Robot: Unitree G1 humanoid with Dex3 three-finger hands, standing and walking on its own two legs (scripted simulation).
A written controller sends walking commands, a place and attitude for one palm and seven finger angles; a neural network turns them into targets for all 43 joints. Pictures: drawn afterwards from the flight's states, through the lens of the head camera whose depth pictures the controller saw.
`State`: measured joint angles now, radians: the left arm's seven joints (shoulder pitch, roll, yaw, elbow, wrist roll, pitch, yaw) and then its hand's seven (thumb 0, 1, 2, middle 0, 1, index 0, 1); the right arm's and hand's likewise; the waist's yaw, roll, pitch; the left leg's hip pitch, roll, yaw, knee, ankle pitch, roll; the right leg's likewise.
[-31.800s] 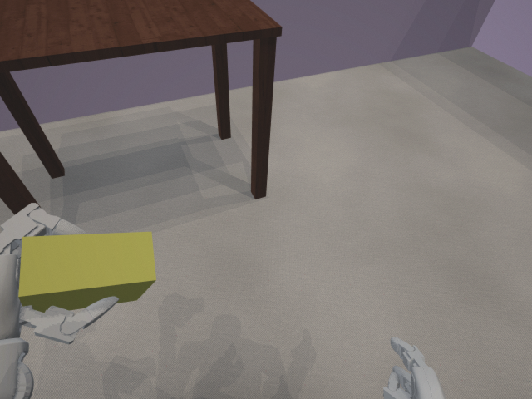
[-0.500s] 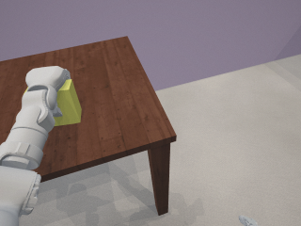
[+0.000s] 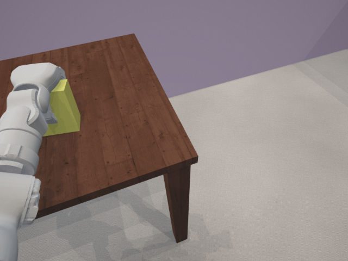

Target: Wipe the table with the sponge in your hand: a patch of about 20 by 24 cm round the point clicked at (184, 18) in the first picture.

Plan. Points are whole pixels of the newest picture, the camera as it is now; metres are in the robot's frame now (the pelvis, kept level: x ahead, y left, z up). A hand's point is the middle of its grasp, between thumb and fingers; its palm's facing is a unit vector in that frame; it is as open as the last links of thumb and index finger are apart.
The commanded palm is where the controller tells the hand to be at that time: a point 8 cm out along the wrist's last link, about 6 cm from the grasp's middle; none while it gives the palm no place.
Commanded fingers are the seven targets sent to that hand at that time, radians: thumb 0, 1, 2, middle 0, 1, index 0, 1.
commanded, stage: wipe forward along the middle lane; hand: left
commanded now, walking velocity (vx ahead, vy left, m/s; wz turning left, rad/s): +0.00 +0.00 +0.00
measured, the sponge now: (52, 115) +0.42 +0.32 +0.11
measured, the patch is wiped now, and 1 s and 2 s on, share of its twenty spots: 0.90 0.95 0.95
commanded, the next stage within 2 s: slide back across to the first lane in 0.08 s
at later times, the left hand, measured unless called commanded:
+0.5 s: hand (37, 92) +0.45 +0.34 +0.16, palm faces -0.04 +0.01 -1.00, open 10.0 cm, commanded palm +0.42 +0.36 +0.21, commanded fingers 0.00 0.10 1.30 -1.20 -1.60 -1.20 -1.60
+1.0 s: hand out of the picture +0.42 +0.42 +0.16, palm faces -0.14 +0.05 -0.99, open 10.0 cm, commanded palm +0.40 +0.40 +0.23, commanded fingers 0.00 0.10 1.30 -1.20 -1.60 -1.20 -1.60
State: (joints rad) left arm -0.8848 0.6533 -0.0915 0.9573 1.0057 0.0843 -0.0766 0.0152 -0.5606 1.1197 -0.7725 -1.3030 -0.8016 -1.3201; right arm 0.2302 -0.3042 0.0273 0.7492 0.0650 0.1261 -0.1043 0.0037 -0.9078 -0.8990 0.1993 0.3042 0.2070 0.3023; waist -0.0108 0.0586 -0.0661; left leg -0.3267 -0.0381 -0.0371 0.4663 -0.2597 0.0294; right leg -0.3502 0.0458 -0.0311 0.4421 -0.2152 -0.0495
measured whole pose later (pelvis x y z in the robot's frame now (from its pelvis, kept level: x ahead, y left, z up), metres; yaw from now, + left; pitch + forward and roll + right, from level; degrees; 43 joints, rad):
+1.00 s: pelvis +0.02 +0.05 +0.00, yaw +1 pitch +7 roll -2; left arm -0.75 0.79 0.02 0.77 1.00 -0.04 -0.18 0.00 -0.54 1.12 -0.73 -1.35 -0.76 -1.37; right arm 0.19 -0.31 0.00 0.70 0.05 0.17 -0.08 0.00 -0.91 -0.90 0.20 0.30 0.21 0.30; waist 0.03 0.06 -0.03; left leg -0.26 -0.09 -0.04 0.41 -0.26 0.09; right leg -0.26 0.00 -0.03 0.34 -0.20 0.00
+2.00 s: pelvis +0.02 +0.03 +0.00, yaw +0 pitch +1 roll -1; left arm -0.28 0.64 0.03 0.18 0.90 0.28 -0.13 -0.01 -0.50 1.10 -0.69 -1.38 -0.72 -1.40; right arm 0.10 -0.30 0.04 0.68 0.04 0.14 -0.06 0.01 -0.91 -0.90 0.20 0.30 0.21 0.30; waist 0.09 0.10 -0.03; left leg -0.16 -0.07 -0.03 0.40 -0.26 0.06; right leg -0.18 0.02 -0.02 0.38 -0.22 -0.02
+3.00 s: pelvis +0.01 +0.03 +0.00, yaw -1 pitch -1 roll -1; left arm -0.02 0.63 0.00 -0.22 0.86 0.45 -0.14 0.00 -0.49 1.09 -0.70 -1.37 -0.73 -1.39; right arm 0.02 -0.29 0.08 0.65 0.03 0.13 -0.06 0.01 -0.91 -0.90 0.20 0.30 0.21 0.30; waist 0.12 0.11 -0.01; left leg -0.13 -0.07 -0.01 0.43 -0.28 0.07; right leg -0.17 0.02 0.00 0.43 -0.24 -0.01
